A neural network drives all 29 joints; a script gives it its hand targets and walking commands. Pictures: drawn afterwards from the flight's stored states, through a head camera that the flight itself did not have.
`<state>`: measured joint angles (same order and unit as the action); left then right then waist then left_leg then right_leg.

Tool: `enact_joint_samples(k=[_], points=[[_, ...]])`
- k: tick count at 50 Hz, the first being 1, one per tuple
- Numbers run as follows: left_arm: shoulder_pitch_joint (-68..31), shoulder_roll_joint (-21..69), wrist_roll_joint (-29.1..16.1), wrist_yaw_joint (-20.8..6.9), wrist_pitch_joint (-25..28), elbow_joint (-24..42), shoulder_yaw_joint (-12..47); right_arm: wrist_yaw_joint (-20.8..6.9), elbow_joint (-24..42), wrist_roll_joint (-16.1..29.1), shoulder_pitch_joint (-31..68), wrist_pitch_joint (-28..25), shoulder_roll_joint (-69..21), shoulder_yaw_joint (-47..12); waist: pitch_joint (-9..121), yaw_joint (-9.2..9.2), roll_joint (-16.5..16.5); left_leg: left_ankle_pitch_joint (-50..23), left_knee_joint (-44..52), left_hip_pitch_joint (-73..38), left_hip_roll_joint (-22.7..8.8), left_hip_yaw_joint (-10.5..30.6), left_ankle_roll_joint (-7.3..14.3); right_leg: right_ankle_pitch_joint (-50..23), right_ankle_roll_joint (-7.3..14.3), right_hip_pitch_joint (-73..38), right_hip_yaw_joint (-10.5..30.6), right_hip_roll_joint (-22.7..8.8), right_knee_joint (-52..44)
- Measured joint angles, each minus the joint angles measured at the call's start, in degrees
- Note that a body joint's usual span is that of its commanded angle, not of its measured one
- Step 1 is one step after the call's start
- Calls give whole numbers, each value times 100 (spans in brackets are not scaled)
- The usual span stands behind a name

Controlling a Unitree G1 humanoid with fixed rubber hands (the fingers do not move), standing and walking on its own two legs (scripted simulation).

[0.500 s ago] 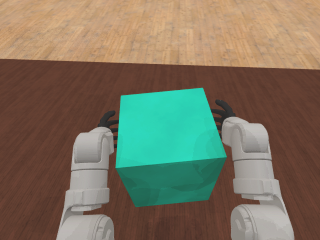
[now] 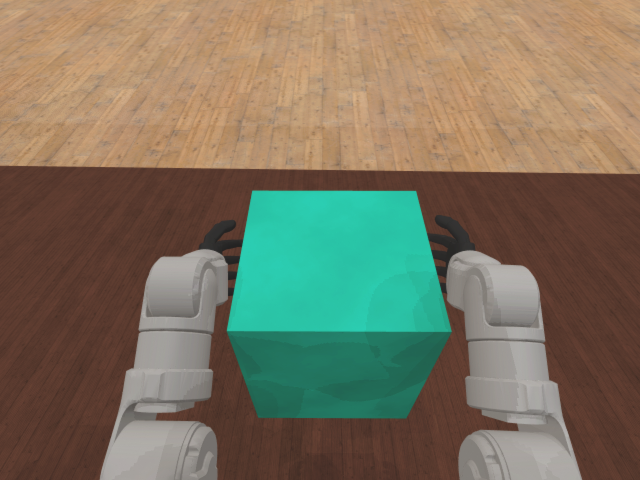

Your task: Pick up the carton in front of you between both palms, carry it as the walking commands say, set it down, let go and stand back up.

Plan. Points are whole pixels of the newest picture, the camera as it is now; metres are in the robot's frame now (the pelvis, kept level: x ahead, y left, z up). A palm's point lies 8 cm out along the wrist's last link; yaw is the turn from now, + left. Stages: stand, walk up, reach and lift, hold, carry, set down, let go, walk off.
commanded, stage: carry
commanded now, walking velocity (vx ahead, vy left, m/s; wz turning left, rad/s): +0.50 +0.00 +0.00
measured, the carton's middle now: (333, 310) +0.35 -0.02 +0.03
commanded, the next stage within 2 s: none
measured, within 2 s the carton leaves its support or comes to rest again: neither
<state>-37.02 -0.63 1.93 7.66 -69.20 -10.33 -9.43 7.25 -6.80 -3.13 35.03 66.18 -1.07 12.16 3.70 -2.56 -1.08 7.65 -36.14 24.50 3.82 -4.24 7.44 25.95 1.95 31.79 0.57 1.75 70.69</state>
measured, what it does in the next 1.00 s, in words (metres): goes down: right foot 0.05 m lower, then left foot 0.05 m lower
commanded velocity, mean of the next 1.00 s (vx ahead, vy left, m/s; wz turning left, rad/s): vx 0.50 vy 0.00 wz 0.00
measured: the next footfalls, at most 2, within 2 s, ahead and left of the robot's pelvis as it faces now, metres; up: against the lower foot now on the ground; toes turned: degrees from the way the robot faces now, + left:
right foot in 0.34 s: +0.37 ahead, -0.10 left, -0.05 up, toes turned +0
left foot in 0.86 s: +0.68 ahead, -0.04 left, -0.10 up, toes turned +1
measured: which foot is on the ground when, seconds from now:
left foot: down 0.00-0.34, up 0.36-0.84, down 0.86-1.00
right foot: up 0.00-0.32, down 0.34-0.86, up 0.88-1.00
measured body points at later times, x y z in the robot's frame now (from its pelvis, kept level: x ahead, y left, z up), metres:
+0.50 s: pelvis +0.30 -0.07 -0.05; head +0.34 -0.08 +0.39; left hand +0.65 +0.10 +0.01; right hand +0.68 -0.20 +0.02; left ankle +0.23 +0.07 -0.68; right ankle +0.33 -0.10 -0.78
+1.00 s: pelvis +0.62 -0.07 -0.10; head +0.61 -0.07 +0.35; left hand +0.99 +0.06 +0.01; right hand +0.97 -0.24 +0.02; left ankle +0.64 -0.04 -0.82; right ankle +0.53 -0.18 -0.73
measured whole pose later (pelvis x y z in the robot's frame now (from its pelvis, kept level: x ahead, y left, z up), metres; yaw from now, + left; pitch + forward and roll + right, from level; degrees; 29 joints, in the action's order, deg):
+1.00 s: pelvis +0.62 -0.07 -0.10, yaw -1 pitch +3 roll +0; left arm -36.6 -1.1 1.8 7.3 -69.3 -12.3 -9.3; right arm 7.9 -10.1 -3.1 36.5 67.0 -0.4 11.1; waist 5.7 -2.4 -0.8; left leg 7.3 -35.5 22.4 5.4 -6.5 9.7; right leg 27.8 2.3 27.4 0.6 2.4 71.6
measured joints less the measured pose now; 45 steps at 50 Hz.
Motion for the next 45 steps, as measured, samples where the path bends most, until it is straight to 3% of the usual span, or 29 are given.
enact_joint_samples(k=[6,12,15,17,19,21,23,28,31,39,42,43,45], points=[[2,182,201,-3,12,430,-256,107,4,279,270,-108,95,10,-211,-166,86,419,311,-691,4,-6,-39,-1231,-48,892,95,-316,-1455],[163,180,215,-29,1,626,-452,109,-259,216,470,-202,7,-68,-13,-280,183,1169,309,-1441,57,120,-194,-2686,81,639,-205,-273,-3284],[182,193,303,-95,4,443,-513,93,-506,167,491,-216,21,-141,136,-269,218,1792,-174,-1761,55,203,-296,-3338,246,20,-513,-99,-4362],[95,190,370,-108,9,220,-463,16,-720,135,523,-250,78,-107,253,-205,394,2113,-1223,-1679,138,144,-395,-3956,321,-491,-510,-154,-4568],[63,263,474,-107,179,-40,-437,-43,-992,144,549,-411,180,-110,282,-44,189,2374,-2492,-1130,-24,343,-507,-2247,400,-396,-550,52,-3812],[99,242,485,-109,188,-188,-338,-45,-1079,175,434,-442,183,-96,91,147,197,2489,-3554,-420,-7,520,-580,-1963,551,-276,-621,116,-3295],[241,201,399,-109,148,-148,-310,-29,-952,122,266,-378,105,-158,-84,289,243,2208,-3854,271,-107,493,-585,-1989,613,-384,-649,114,-3256],[458,183,100,-73,352,176,-335,80,-169,-80,-83,-308,-150,-143,-437,545,310,1329,-2918,1395,-424,477,-596,-1736,647,-843,-625,162,-3553],[549,212,-1,-58,528,427,-270,86,260,-145,-171,-333,-246,-33,-506,598,277,630,-2419,1759,-500,487,-599,-1557,642,-1192,-602,219,-3760],[507,164,-114,-27,560,792,-86,80,876,-116,-264,-255,-212,-40,-248,722,113,-1358,192,1258,-207,-35,-337,-740,600,-2332,-379,490,-3996],[371,48,-170,-24,433,721,-106,74,767,-166,-164,-215,-221,-82,-54,643,71,-2018,1183,410,-26,-287,-261,-275,492,-2543,-412,616,-3099],[319,-10,-183,-14,365,639,-102,68,634,-193,-88,-180,-214,-113,49,600,-2,-2316,1291,83,-63,-310,-159,-359,355,-2454,-486,676,-2458],[125,-152,-199,-37,290,347,-84,67,328,-243,67,-177,-205,-126,202,396,148,-961,675,-5,76,-264,-30,70,81,-1960,-415,519,-978]])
